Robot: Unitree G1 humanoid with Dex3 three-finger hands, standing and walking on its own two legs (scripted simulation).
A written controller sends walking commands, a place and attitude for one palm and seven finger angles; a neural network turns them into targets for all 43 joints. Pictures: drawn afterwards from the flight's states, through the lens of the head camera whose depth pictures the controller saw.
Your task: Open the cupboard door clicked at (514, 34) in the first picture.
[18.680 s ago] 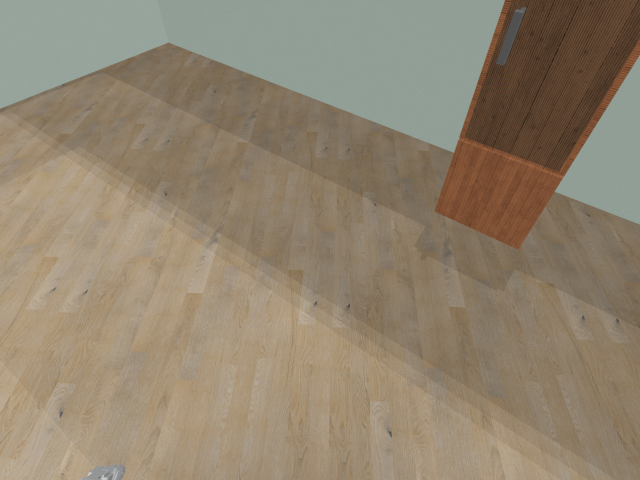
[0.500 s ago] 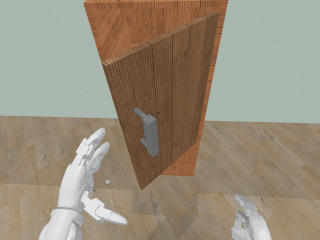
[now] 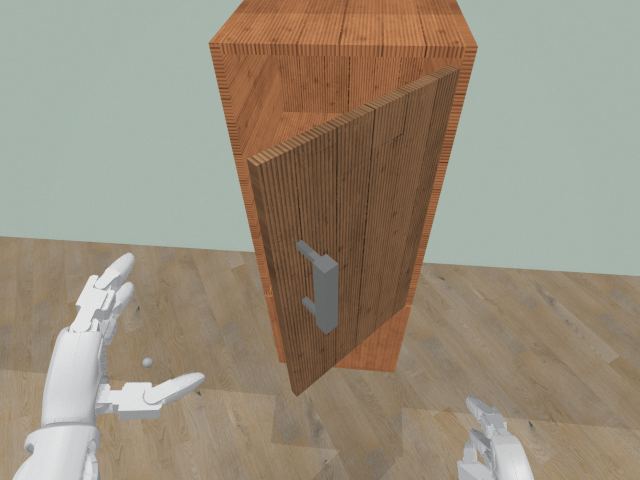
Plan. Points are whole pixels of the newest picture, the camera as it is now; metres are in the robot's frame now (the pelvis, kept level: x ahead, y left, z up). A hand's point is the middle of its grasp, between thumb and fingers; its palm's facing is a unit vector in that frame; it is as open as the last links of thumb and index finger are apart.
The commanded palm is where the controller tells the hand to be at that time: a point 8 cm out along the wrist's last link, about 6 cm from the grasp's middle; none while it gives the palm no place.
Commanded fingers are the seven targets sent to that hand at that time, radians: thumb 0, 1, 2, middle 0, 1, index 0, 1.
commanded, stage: draw the hand back to the body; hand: left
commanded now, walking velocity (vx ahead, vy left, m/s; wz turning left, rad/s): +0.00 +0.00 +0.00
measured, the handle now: (316, 287) +0.36 +0.06 +0.03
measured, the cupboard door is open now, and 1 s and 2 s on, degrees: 46 46 46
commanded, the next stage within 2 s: step back with the hand held close in 0.74 s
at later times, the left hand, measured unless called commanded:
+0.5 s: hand (63, 328) +0.20 +0.27 +0.16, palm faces +0.48 -0.77 -0.42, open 7.9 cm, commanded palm +0.15 +0.30 +0.17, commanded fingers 0.00 0.90 0.90 -0.20 -0.30 -0.20 -0.30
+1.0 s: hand (64, 330) +0.20 +0.27 +0.16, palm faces +0.44 -0.77 -0.46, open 7.4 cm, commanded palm +0.14 +0.30 +0.18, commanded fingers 0.00 0.90 0.90 -0.20 -0.30 -0.20 -0.30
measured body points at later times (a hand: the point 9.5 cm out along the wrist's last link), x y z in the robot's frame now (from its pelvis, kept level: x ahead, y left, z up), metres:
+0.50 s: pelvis +0.01 +0.00 +0.01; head +0.00 -0.01 +0.46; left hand +0.17 +0.31 +0.18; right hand +0.20 -0.21 -0.08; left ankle -0.05 +0.12 -0.74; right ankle +0.01 -0.14 -0.74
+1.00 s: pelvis -0.01 +0.00 +0.01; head +0.00 -0.01 +0.46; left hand +0.17 +0.31 +0.19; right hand +0.18 -0.22 -0.08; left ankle -0.05 +0.12 -0.74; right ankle +0.01 -0.14 -0.74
